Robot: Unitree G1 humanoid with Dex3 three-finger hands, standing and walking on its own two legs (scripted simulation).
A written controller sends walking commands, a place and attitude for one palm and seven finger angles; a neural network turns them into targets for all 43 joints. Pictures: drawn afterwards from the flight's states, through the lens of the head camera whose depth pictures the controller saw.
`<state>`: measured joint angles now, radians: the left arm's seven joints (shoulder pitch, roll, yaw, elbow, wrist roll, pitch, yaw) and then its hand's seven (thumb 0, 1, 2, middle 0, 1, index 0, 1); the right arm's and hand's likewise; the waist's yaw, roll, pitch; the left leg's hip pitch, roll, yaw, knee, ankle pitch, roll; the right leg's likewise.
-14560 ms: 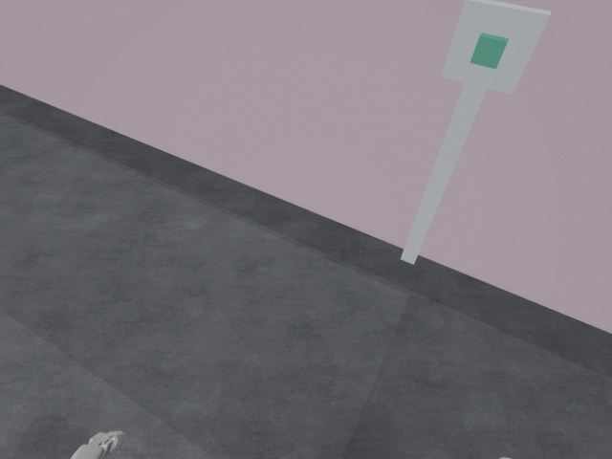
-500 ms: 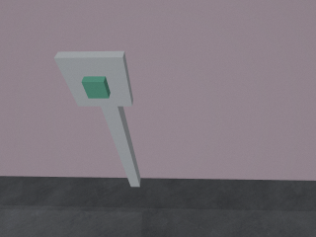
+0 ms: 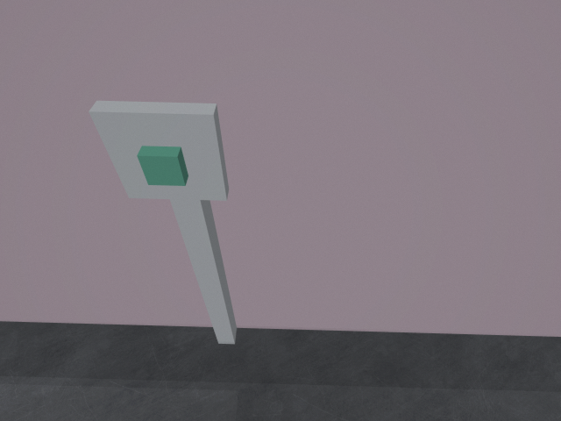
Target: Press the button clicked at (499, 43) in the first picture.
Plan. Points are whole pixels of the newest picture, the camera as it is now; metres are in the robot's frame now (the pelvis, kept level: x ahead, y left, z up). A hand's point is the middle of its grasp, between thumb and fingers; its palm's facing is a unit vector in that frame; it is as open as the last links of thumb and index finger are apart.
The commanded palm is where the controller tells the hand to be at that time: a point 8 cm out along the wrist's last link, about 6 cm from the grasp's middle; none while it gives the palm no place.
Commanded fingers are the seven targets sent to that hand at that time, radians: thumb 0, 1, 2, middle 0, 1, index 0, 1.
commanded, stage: raise the hand and make a fist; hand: left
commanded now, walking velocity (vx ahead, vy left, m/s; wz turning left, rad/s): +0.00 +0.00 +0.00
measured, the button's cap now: (164, 165) +0.46 +0.22 +0.11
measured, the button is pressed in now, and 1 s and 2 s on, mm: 0 0 0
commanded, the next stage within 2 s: aim a knuckle at the button in 1.98 s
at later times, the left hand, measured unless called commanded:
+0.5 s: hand out of the picture +0.11 +0.20 -0.03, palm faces +0.19 -0.98 -0.03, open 4.7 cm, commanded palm +0.11 +0.24 -0.01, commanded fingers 0.00 0.90 0.90 -0.94 -1.11 -0.94 -1.11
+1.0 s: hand (111, 378) +0.16 +0.22 +0.04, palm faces +0.05 -1.00 -0.07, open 3.1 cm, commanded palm +0.13 +0.28 +0.05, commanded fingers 0.00 0.90 0.90 -1.30 -1.50 -1.30 -1.50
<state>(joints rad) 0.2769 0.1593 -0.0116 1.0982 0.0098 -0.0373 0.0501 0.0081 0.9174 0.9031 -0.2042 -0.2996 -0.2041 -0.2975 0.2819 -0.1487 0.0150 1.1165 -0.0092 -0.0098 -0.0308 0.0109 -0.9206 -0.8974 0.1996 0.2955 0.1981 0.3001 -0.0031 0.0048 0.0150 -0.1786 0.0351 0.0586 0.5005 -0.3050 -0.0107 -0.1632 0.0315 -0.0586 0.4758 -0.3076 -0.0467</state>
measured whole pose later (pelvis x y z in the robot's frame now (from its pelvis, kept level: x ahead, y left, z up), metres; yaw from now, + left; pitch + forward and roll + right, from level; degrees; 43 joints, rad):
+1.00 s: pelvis -0.04 +0.03 -0.05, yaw +2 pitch +8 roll -2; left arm 0.46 0.23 0.14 -0.17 -0.25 -0.32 -0.18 0.01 0.90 0.90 -1.27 -1.46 -1.27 -1.46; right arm 0.30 -0.27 0.00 0.57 0.04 -0.22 -0.05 0.02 -0.91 -0.90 0.20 0.30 0.20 0.30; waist -0.01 0.05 -0.08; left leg -0.62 0.01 0.01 0.93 -0.44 0.04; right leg -0.58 -0.01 -0.09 0.87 -0.43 -0.01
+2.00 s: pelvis -0.03 +0.02 -0.01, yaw +2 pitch +0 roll -1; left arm 0.24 0.27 0.25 -0.11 -0.29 -0.07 -0.26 0.01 0.90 0.90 -1.31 -1.50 -1.31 -1.50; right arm 0.25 -0.26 0.05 0.61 0.05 -0.26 -0.07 0.02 -0.91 -0.90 0.20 0.30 0.20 0.30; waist 0.03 0.05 -0.05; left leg -0.30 0.01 0.01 0.63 -0.33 0.01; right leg -0.27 0.01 -0.09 0.59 -0.32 -0.03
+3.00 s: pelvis -0.03 +0.02 -0.01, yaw +1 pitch +3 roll +0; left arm -0.26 0.24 0.18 0.39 -0.20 -0.15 -0.14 0.01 0.89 0.90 -1.31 -1.50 -1.31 -1.50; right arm 0.24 -0.24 0.04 0.65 0.05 -0.16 -0.06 0.01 -0.91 -0.90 0.20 0.30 0.20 0.30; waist -0.01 0.04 -0.04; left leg -0.36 0.01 0.04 0.63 -0.32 0.02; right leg -0.36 0.00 -0.06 0.62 -0.33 -0.02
